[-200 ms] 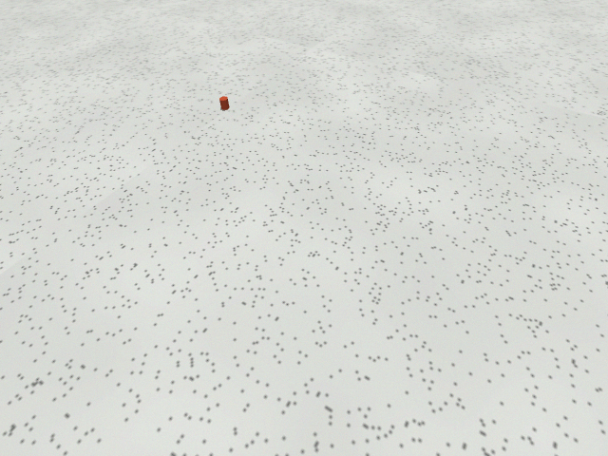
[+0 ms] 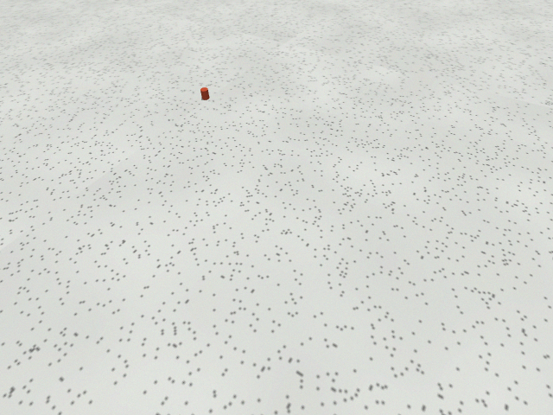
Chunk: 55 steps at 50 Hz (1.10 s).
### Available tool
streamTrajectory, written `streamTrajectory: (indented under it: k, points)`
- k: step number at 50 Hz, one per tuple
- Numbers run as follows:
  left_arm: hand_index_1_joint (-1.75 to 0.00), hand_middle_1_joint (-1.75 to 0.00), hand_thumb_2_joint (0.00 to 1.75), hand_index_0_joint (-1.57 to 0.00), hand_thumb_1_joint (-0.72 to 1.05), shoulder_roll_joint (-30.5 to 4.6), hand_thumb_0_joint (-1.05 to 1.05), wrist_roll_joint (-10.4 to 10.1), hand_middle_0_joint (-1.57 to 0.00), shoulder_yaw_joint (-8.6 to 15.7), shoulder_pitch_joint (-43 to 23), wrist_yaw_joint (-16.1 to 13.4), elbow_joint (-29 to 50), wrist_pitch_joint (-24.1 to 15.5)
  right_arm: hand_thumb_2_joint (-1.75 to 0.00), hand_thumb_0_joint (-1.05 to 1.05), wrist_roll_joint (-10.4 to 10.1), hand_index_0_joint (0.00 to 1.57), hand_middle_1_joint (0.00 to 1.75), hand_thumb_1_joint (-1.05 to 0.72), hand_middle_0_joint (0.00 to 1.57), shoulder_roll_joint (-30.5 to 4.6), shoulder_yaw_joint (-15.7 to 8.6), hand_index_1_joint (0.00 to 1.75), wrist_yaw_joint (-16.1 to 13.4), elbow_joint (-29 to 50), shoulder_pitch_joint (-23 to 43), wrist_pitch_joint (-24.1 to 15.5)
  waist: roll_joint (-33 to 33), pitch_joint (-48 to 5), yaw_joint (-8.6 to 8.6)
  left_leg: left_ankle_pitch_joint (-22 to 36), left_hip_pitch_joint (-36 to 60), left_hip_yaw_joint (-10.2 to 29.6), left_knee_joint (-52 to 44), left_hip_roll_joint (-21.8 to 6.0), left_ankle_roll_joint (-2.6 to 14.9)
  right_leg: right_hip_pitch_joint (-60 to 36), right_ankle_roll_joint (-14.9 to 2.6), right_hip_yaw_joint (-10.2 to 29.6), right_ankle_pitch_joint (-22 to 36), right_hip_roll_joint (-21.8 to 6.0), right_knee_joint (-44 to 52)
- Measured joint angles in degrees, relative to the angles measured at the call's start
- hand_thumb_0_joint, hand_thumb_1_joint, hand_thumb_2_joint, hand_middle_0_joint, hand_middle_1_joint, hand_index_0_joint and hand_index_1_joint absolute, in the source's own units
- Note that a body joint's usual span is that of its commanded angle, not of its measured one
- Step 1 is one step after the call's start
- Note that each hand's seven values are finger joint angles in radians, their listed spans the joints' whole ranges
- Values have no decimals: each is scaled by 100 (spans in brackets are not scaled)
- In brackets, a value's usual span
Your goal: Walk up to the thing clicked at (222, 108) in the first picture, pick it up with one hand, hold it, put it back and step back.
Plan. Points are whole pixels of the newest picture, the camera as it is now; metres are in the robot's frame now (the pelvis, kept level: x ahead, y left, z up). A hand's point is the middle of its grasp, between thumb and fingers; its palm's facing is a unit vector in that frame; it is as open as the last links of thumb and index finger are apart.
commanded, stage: stand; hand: left
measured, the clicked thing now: (205, 93) +2.17 +0.52 -0.75
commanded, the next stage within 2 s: walk up in 0.92 s
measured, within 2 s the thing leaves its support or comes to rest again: neither
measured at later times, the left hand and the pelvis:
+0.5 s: hand out of the picture +0.08 +0.25 -0.16, palm faces -0.02 -0.94 -0.34, open 7.4 cm; pelvis +0.00 +0.00 +0.00, yaw +0 degrees
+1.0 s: hand out of the picture +0.09 +0.27 -0.15, palm faces +0.08 -0.95 -0.31, open 7.4 cm; pelvis +0.01 +0.00 +0.00, yaw +6 degrees
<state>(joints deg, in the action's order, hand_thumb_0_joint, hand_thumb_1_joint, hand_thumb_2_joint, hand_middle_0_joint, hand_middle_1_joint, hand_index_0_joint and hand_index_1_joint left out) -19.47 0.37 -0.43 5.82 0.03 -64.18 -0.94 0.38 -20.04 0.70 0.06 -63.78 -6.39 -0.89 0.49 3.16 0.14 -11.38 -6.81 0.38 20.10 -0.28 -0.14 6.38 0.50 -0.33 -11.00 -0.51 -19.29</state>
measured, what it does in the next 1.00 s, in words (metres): stands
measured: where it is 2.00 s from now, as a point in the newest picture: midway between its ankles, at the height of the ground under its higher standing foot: (240, 334)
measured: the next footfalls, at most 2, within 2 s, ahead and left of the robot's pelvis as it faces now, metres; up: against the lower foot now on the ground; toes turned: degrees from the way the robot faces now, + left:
left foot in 1.26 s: +0.18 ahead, +0.25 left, +0.00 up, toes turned +28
right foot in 1.78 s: +0.64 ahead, +0.10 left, +0.00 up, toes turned +39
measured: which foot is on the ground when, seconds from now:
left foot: down 0.00-0.96, up 0.98-1.00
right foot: down 0.00-1.00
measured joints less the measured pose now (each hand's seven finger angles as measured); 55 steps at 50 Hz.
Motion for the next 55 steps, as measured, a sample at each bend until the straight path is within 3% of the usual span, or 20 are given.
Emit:
streamTrajectory:
  k: [46,49,52,55]
  points:
    - [-30,-30,90,-20,90,-27,1,-2,-20,20,74,-7,5,16,-90,1,-2,20,30,-91,20,-1,1,30,-5,2,-52,3,-16,-33,11,27,113,20,-119,52,33,-123,36,-23,9,-53,111]
    - [-30,-30,90,-20,90,-76,1,122,-20,250,41,286,296,-31,-90,1,-2,20,30,-91,20,-103,-121,30,237,169,-357,5,62,-143,-19,-438,-326,305,570,32,55,3,-85,-413,-682,-58,-268]
    - [-30,-30,90,-21,90,-277,1,130,-21,419,32,405,731,-161,-90,1,90,20,30,-91,20,-176,-166,30,396,161,-571,136,-177,-281,130,-892,-1250,-181,2099,-92,36,-84,-99,-829,-380,-296,-175]
    - [-30,-30,90,-21,90,-484,1,162,-21,539,116,458,877,-192,-90,1,86,21,30,-91,20,-376,-287,30,592,240,-482,150,-359,-304,299,-1002,-1876,-365,2792,-363,-4,-330,-89,-1002,-508,-488,-24]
